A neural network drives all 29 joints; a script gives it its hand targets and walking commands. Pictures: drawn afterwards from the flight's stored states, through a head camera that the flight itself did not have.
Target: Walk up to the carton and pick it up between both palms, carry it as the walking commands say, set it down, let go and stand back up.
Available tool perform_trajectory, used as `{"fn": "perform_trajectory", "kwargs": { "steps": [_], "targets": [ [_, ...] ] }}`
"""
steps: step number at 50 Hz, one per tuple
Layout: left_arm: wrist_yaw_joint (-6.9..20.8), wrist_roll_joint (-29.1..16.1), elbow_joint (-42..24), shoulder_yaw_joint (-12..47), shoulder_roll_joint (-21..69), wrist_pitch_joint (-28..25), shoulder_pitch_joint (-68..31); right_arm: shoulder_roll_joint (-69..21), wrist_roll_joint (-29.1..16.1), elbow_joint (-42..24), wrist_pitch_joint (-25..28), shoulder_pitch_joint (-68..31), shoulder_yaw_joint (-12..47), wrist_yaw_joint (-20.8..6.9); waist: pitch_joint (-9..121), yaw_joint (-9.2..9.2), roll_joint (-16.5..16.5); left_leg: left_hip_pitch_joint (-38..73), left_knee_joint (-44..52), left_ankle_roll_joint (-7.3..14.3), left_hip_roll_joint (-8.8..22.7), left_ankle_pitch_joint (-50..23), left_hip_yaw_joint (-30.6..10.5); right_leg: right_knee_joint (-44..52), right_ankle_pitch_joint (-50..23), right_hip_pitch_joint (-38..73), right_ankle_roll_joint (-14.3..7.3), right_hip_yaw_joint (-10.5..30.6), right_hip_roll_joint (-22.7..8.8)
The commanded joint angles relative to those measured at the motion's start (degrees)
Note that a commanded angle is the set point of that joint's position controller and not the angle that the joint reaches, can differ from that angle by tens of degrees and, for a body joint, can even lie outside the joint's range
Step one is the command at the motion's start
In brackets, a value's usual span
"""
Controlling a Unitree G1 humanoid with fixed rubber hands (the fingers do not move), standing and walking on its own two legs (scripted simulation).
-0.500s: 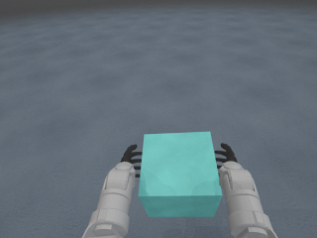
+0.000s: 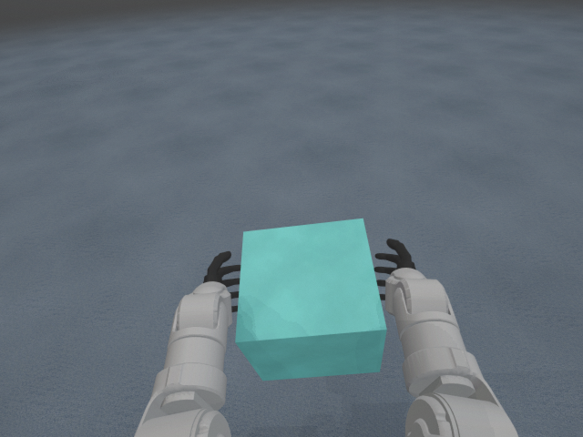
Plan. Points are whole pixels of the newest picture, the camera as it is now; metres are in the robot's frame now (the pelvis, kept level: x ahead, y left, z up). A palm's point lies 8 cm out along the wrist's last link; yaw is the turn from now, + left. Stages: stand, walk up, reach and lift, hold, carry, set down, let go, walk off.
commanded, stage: reach and lift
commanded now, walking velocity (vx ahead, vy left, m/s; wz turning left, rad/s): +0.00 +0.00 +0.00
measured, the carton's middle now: (311, 301) +0.35 +0.01 -0.01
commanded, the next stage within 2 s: hold in 0.68 s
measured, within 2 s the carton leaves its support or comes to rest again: neither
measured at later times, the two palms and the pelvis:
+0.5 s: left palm (222, 306) +0.29 +0.14 +0.06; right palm (421, 314) +0.28 -0.15 +0.05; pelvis -0.01 +0.00 +0.00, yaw +0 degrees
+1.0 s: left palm (222, 306) +0.29 +0.14 +0.06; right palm (418, 307) +0.29 -0.14 +0.06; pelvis -0.01 +0.00 +0.00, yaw +0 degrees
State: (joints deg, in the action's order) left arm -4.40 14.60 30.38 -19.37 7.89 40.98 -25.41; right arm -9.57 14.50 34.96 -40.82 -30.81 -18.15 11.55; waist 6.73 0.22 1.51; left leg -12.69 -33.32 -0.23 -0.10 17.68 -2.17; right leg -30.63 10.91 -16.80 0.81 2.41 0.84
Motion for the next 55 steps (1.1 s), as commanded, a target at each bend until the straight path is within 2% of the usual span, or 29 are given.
{"fn": "perform_trajectory", "kwargs": {
  "steps": [1,6,9,12,19,26,30,34,37,45,50,55],
  "targets": [
    [18.86,-16.43,-7.15,31.38,62.83,-2.71,-40.34,-60.72,-15.15,-6.85,0.71,-29.26,26.7,-27.11,19.48,-0.41,0.46,4.32,10.98,-1.88,-2.9,-22.4,-2.12,4.11,-17.24,20.49,-0.02,0.0,5.09],
    [17.81,-16.62,-9.51,33.25,64.23,-2.43,-31.95,-59.1,-18.06,-16.07,0.62,-28.69,33.37,-26.99,22.11,1.24,0.75,9.93,10.12,-2.67,-3.11,-33.8,-3.25,4.82,-21.72,19.77,0.42,0.98,5.22],
    [17.4,-16.06,-9.16,32.71,64.78,-2.34,-28.42,-57.83,-19.26,-19.86,0.48,-30.27,36.08,-27.26,20.46,2.15,0.34,10.89,10.35,-2.64,-3.14,-33.63,-3.97,5.44,-19.37,17.81,0.49,1.23,5.2],
    [17.18,-15.43,-9.3,32.6,64.81,-2.39,-27.73,-57.39,-19.77,-20.71,0.43,-30.81,37.05,-27.62,18.82,2.65,0.46,10.91,10.7,-2.5,-3.24,-31.03,-4.22,5.83,-16.4,16.02,0.33,1.27,5.22],
    [17.66,-15.57,-9.95,33.02,63.35,-2.8,-33.41,-59.14,-19.15,-15.96,0.43,-31.35,35.36,-27.97,16.11,2.22,-0.22,6.14,11.64,-1.2,-3.16,-16.65,-4.05,5.58,-8.69,14.91,-0.29,0.74,4.97],
    [19.16,-14.32,-3.02,29.72,62.63,-3.19,-38.65,-59.47,-18.35,-12.81,0.89,-38.09,32.89,-28.22,10.09,2.29,-0.16,-3.19,14.7,0.76,-2.11,4.07,-3.3,5.0,3.84,16.28,0.31,-0.4,4.67],
    [20.18,-14.24,-0.92,29.03,62.53,-3.87,-42.43,-60.71,-17.34,-9.55,1.5,-38.94,30.43,-28.21,8.7,1.97,0.37,-6.53,16.19,1.45,-1.46,9.18,-2.78,4.71,6.38,17.77,0.67,-0.89,4.66],
    [20.94,-14.65,-1.12,29.74,63.1,-4.15,-43.65,-61.7,-16.03,-7.92,1.81,-36.9,28.59,-28.0,9.91,0.85,0.43,-7.03,16.03,1.43,-1.31,8.42,-2.45,4.12,4.85,19.26,0.78,-0.9,4.74],
    [21.25,-15.04,-2.02,30.64,63.59,-3.92,-41.57,-62.36,-15.64,-8.39,1.65,-34.32,28.72,-27.79,11.03,0.32,0.09,-5.83,15.42,1.25,-1.59,4.78,-2.11,4.12,1.85,20.16,0.75,-0.61,4.68],
    [21.09,-15.69,-6.79,32.65,64.0,-2.52,-33.69,-63.16,-16.64,-12.14,0.25,-27.87,31.9,-27.82,15.97,0.61,-1.27,1.85,12.94,0.4,-3.09,-10.06,-2.18,5.65,-7.63,19.51,0.18,0.18,4.53],
    [20.45,-15.42,-7.89,32.75,64.38,-1.94,-29.41,-62.46,-17.38,-14.44,-0.36,-26.33,33.91,-28.12,16.67,1.17,-1.18,3.82,12.66,0.1,-3.25,-13.79,-2.82,5.94,-9.78,18.8,0.01,0.45,4.69],
    [20.15,-16.1,-10.15,34.08,64.75,-2.09,-29.73,-62.66,-18.74,-17.35,-0.22,-27.83,36.55,-28.41,17.72,1.55,-1.26,4.33,12.35,0.21,-3.28,-12.87,-3.26,5.65,-8.64,18.22,-0.11,0.61,4.78]
  ]
}}
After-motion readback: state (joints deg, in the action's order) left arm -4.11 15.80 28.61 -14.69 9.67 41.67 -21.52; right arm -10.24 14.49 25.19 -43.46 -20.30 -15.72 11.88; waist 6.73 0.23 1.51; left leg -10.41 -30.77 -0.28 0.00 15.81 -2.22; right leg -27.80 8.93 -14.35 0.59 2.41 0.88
